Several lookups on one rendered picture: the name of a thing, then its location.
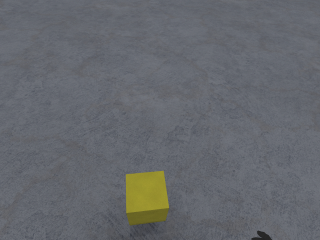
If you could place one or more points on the right robot hand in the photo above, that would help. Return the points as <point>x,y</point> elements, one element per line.
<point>263,236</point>

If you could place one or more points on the carton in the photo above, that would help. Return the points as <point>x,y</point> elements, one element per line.
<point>146,198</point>

